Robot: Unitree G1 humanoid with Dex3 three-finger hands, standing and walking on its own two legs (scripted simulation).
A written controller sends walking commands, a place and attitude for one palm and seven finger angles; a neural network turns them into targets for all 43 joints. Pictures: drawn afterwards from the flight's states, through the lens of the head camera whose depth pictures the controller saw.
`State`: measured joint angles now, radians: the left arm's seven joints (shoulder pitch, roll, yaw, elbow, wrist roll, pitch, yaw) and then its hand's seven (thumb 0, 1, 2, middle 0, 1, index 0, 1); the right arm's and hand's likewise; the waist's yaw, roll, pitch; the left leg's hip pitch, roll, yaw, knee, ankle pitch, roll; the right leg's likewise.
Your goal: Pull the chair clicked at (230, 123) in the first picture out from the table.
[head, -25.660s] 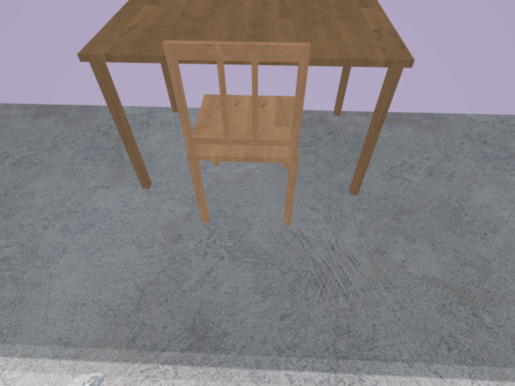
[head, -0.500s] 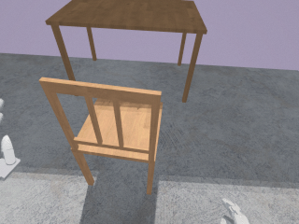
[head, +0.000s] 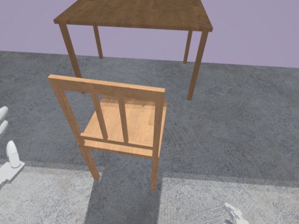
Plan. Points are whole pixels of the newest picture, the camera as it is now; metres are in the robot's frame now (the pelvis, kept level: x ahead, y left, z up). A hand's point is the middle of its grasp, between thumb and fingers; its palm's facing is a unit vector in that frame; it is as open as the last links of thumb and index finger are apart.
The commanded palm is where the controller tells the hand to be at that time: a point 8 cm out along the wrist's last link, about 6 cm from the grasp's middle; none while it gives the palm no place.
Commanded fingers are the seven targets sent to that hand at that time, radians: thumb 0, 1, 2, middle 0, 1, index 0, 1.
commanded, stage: let the arm hang, fingers relaxed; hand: left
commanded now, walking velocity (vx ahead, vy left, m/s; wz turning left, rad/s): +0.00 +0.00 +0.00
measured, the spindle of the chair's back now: (100, 117) +0.55 +0.24 -0.10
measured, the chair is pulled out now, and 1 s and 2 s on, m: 0.71 0.71 0.71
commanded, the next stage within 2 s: look to check the result in 1.14 s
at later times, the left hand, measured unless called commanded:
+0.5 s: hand out of the picture +0.01 +0.18 -0.17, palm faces +0.05 -0.98 -0.21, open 7.0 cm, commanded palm none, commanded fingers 0.00 0.90 0.90 -0.20 -0.30 -0.20 -0.30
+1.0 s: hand out of the picture -0.02 +0.13 -0.18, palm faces +0.06 -0.99 -0.14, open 7.4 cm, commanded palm none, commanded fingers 0.00 0.90 0.90 -0.20 -0.30 -0.20 -0.30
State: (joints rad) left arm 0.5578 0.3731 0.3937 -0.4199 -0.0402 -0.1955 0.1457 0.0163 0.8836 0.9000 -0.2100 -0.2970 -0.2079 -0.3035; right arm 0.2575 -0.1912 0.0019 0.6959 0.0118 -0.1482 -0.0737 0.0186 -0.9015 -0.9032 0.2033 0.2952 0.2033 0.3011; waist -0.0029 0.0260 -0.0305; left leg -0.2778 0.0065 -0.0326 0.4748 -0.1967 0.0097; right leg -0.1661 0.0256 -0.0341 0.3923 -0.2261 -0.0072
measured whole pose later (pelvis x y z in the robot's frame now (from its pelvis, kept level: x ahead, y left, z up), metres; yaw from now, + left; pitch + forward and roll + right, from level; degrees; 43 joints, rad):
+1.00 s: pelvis +0.00 -0.02 +0.00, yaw +1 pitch -1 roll +0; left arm 0.36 0.09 -0.02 1.06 0.01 0.00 0.04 0.01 0.91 0.90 -0.20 -0.29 -0.20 -0.30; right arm 0.34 -0.10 0.01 1.10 -0.01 0.00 -0.03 0.01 -0.91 -0.90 0.20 0.29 0.20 0.30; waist 0.00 0.01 0.02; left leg -0.26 -0.01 -0.05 0.47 -0.20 -0.01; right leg -0.18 0.01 -0.05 0.47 -0.28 -0.03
